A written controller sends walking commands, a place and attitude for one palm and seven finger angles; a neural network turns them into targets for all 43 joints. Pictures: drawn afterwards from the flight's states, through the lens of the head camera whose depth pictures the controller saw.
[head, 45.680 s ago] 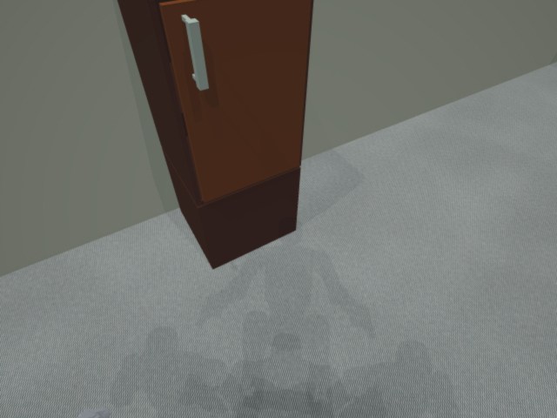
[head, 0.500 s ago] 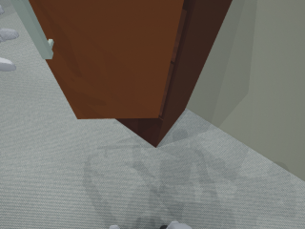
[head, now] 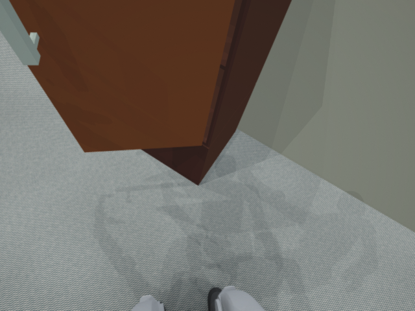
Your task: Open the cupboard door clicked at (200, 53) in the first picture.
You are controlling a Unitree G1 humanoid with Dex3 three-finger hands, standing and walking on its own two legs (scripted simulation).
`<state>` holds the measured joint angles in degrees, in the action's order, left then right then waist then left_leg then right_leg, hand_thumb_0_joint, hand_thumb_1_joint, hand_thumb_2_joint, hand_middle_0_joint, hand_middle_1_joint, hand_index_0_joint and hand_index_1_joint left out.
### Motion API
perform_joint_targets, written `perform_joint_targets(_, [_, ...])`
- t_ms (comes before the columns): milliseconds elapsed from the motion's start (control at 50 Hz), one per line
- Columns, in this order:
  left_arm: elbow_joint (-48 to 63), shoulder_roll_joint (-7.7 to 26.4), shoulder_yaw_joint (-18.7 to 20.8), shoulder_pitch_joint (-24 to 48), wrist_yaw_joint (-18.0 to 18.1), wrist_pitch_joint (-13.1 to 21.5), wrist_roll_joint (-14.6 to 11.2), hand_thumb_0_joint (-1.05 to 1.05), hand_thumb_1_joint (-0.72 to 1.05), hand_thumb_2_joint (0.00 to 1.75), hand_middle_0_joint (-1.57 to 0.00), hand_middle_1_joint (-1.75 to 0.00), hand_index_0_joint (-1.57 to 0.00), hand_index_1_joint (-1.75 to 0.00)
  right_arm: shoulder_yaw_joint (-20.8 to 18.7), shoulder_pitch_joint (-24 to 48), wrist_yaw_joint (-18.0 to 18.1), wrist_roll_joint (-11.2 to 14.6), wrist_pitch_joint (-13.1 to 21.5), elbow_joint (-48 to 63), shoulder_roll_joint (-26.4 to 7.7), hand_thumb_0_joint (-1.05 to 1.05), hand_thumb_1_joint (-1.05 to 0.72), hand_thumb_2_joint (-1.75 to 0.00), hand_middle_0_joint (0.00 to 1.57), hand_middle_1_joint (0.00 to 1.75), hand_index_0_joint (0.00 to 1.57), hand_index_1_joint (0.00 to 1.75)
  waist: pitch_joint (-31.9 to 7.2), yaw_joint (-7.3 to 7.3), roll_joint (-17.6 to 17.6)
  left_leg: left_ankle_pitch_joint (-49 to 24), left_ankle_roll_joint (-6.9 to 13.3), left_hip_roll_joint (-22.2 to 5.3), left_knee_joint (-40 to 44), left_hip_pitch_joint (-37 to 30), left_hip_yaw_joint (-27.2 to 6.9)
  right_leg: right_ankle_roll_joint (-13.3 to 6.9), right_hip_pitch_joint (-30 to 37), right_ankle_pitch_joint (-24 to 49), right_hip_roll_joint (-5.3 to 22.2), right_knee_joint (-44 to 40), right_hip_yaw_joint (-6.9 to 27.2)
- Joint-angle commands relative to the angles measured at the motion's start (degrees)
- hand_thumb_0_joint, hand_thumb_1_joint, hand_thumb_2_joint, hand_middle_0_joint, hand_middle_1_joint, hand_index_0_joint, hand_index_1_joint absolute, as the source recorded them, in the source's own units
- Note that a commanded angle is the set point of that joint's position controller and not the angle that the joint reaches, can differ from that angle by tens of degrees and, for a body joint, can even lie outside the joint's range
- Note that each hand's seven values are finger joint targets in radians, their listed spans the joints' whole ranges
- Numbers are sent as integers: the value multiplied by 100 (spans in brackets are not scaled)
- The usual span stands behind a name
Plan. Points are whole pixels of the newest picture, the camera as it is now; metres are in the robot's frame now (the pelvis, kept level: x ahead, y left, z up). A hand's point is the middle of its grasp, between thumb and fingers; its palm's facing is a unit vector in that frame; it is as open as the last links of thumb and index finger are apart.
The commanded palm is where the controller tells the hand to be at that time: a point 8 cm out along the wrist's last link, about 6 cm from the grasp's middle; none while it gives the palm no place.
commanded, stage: slide the fingers in behind the handle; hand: left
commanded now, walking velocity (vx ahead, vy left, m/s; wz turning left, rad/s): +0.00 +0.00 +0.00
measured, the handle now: (9, 9) +0.57 +0.24 +0.18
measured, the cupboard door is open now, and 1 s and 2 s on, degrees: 40 40 40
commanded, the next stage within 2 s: close the thumb around the handle in 1.54 s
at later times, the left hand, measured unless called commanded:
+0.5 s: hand out of the picture +0.51 +0.27 +0.18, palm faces +0.01 -1.00 +0.01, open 14.0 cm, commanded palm +0.50 +0.31 +0.17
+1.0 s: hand (7, 34) +0.51 +0.23 +0.19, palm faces +0.01 -1.00 +0.01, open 14.0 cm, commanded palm +0.49 +0.28 +0.17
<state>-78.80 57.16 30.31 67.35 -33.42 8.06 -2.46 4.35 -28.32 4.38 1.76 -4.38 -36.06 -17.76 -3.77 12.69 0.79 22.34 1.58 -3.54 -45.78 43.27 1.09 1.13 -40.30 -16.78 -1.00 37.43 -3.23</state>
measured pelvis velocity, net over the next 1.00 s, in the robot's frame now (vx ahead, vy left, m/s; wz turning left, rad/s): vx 0.00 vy -0.02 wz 0.02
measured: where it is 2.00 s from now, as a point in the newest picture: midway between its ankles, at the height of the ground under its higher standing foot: outside the picture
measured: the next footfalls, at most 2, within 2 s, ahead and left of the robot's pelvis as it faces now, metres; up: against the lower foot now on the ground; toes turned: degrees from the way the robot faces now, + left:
none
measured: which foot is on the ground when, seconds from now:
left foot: down 0.00-1.00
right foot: down 0.00-1.00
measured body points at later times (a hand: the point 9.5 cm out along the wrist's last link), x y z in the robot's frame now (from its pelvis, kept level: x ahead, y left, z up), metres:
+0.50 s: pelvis +0.02 +0.00 +0.01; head +0.11 +0.02 +0.45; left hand +0.50 +0.32 +0.18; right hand +0.02 -0.27 -0.10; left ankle -0.02 +0.09 -0.71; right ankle +0.00 -0.14 -0.71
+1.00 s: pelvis +0.00 -0.02 +0.01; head +0.09 -0.01 +0.45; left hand +0.50 +0.29 +0.19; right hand -0.02 -0.30 -0.10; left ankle -0.02 +0.09 -0.71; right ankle +0.00 -0.14 -0.71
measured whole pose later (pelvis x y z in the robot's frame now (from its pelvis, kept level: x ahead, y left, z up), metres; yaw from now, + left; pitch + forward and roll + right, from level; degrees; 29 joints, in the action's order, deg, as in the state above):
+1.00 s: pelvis +0.00 -0.02 +0.01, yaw +1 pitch +15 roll -2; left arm -72.9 42.9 25.8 61.6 -25.1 8.9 -5.5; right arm 2.6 -26.2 3.5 1.8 -2.4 -36.6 -17.8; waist -4.0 10.4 1.7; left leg 20.7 0.2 -3.4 -41.5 36.1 0.9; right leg -0.2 -34.5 -16.9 -1.0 36.1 -3.3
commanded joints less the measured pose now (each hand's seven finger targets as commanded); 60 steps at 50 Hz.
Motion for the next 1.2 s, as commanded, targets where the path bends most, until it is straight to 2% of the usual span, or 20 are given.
perform_joint_targets(0, [1529, 1371, 11, 2290, 18, 351, -243, 0, -50, 30, -30, -120, -30, -120, -456, -994, 37, -57, 57, 242, -1181, 0, -90, -90, 20, 30, 20, 30, -2631, -154, 1596, -3315, -136, 71, 392, -2907, -536, -221, 341, 1559, -294, -181, -94])
perform_joint_targets(20, [1688, 1402, 99, 2305, 41, 358, -267, 0, -50, 30, -30, -120, -30, -120, -490, -1031, 14, -72, 56, 227, -1180, 0, -90, -90, 20, 30, 20, 30, -2850, -180, 1658, -3633, -179, 32, 350, -3154, -582, -205, 327, 1644, -295, -177, -92])
perform_joint_targets(100, [1776, 742, -170, 2178, 124, 281, -388, 0, -50, 30, -30, -120, -30, -120, -525, -1006, -58, -95, 77, 227, -1111, 0, -90, -90, 20, 30, 20, 30, -2601, -165, 1627, -4044, -234, 8, 358, -3296, -607, -226, 218, 1704, -323, -209, -141])
perform_joint_targets(120, [1919, 953, 44, 2080, 182, 274, -390, 0, -50, 30, -30, -120, -30, -120, -544, -1026, -83, -106, 75, 234, -1126, 0, -90, -90, 20, 30, 20, 30, -2794, -274, 1665, -4239, -261, -9, 338, -3388, -629, -217, 308, 1784, -309, -186, -131])
perform_joint_targets(180, [1920, 662, -104, 1940, 345, 218, -377, 0, -50, 30, -30, -120, -30, -120, -552, -919, -140, -104, 80, 287, -1078, 0, -90, -90, 20, 30, 20, 30, -2544, -249, 1402, -3999, -203, 19, 377, -3125, -550, -196, 471, 1879, -297, -206, -115])
perform_joint_targets(280, [2159, 598, -52, 1850, 580, 307, -361, 0, -50, 30, -30, -120, -30, -120, -571, -807, -180, -94, 80, 373, -1050, 0, -90, -90, 20, 30, 20, 30, -2628, -297, 1180, -3930, -152, 49, 400, -3030, -512, -191, 782, 2079, -275, -162, -80])
perform_joint_targets(320, [2334, 564, -31, 1909, 605, 377, -407, 0, -50, 30, -30, -120, -30, -120, -570, -751, -182, -91, 92, 366, -1035, 0, -90, -90, 20, 30, 20, 30, -2814, -307, 1382, -4223, -177, 46, 357, -3239, -498, -197, 843, 2276, -266, -136, -52])
perform_joint_targets(360, [2269, 491, -44, 1710, 588, 390, -441, 0, -50, 30, -30, -120, -30, -120, -582, -692, -189, -69, 90, 378, -1029, 0, -90, -90, 20, 30, 20, 30, -2696, -332, 1104, -4016, -121, 68, 377, -3080, -463, -185, 989, 2316, -258, -160, -33])
perform_joint_targets(400, [2257, 37, -384, 1870, 566, 380, -515, 0, -50, 30, -30, -120, -30, -120, -564, -616, -165, -51, 113, 371, -998, 0, -90, -90, 20, 30, 20, 30, -2471, -221, 1151, -3791, -72, 91, 419, -3018, -420, -192, 919, 2265, -243, -205, -15])
perform_joint_targets(420, [2147, 256, -222, 1843, 590, 362, -479, 0, -50, 30, -30, -120, -30, -120, -565, -607, -156, -46, 113, 340, -1012, 0, -90, -90, 20, 30, 20, 30, -2438, -285, 1199, -3636, -88, 97, 443, -2965, -437, -195, 909, 2158, -229, -206, -19])
perform_joint_targets(480, [2034, 181, -296, 1908, 665, 330, -478, 0, -50, 30, -30, -120, -30, -120, -554, -557, -133, -37, 151, 337, -1013, 0, -90, -90, 20, 30, 20, 30, -2313, -226, 855, -3085, -13, 140, 515, -2667, -380, -180, 1081, 2126, -204, -245, 18])
perform_joint_targets(600, [2003, 140, -386, 2086, 773, 465, -454, 0, -50, 30, -30, -120, -30, -120, -516, -502, -63, -25, 221, 331, -998, 0, -90, -90, 20, 30, 20, 30, -2366, -182, 832, -2753, 44, 205, 571, -2484, -318, -192, 1343, 2223, -151, -250, 100])
perform_joint_targets(720, [1780, 555, -134, 1955, 773, 464, -408, 0, -50, 30, -30, -120, -30, -120, -498, -469, -36, 8, 240, 362, -1014, 0, -90, -90, 20, 30, 20, 30, -2425, -269, 696, -2361, 94, 262, 622, -2136, -210, -150, 1707, 2316, -111, -293, 211])
perform_joint_targets(800, [1944, 214, -377, 2077, 779, 510, -434, 0, -50, 30, -30, -120, -30, -120, -510, -511, -25, -5, 261, 360, -992, 0, -90, -90, 20, 30, 20, 30, -2418, -218, 839, -2380, 84, 254, 666, -2309, -234, -178, 1593, 2201, -130, -316, 176])
perform_joint_targets(820, [2000, 449, -140, 2057, 795, 523, -465, 0, -50, 30, -30, -120, -30, -120, -531, -527, -31, -14, 268, 346, -1018, 0, -90, -90, 20, 30, 20, 30, -2618, -265, 779, -2380, 82, 236, 661, -2378, -226, -153, 1669, 2228, -130, -330, 197])
perform_joint_targets(880, [1688, 184, -375, 2029, 786, 442, -467, 0, -50, 30, -30, -120, -30, -120, -515, -515, -18, 5, 278, 299, -1020, 0, -90, -90, 20, 30, 20, 30, -2148, -156, 518, -1971, 101, 241, 731, -2067, -212, -135, 1544, 1940, -124, -421, 188])
perform_joint_targets(920, [1826, 343, -227, 2080, 836, 480, -455, 0, -50, 30, -30, -120, -30, -120, -524, -561, -13, -14, 300, 279, -1030, 0, -90, -90, 20, 30, 20, 30, -2352, -232, 730, -2146, 92, 242, 746, -2204, -232, -160, 1606, 2029, -116, -394, 201])
perform_joint_targets(980, [2044, 17, -419, 2087, 902, 548, -430, 0, -50, 30, -30, -120, -30, -120, -551, -565, -46, -32, 327, 269, -970, 0, -90, -90, 20, 30, 20, 30, -2513, -239, 949, -2292, 56, 230, 735, -2474, -241, -172, 1508, 1992, -132, -391, 164])
perform_joint_targets(1060, [1930, -224, -442, 1916, 987, 514, -518, 0, -50, 30, -30, -120, -30, -120, -549, -536, -76, -44, 332, 261, -969, 0, -90, -90, 20, 30, 20, 30, -2300, -249, 687, -2274, 56, 211, 801, -2393, -241, -173, 1494, 1967, -145, -406, 123])
perform_joint_targets(1180, [1876, -114, -398, 1878, 1157, 514, -372, 0, -50, 30, -30, -120, -30, -120, -558, -530, -88, -41, 363, 285, -978, 0, -90, -90, 20, 30, 20, 30, -2172, -265, 561, -2153, 63, 216, 823, -2290, -230, -177, 1502, 1892, -135, -411, 146])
